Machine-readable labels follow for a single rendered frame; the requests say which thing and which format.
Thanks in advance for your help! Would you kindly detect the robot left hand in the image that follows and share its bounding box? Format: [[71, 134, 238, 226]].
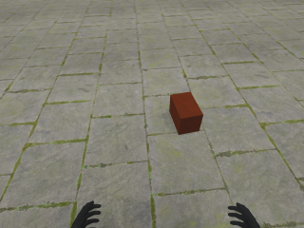
[[70, 201, 102, 228]]

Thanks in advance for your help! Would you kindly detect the robot right hand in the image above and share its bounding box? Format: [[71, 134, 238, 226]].
[[228, 202, 260, 228]]

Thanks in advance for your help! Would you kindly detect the carton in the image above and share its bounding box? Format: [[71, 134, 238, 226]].
[[169, 91, 203, 135]]

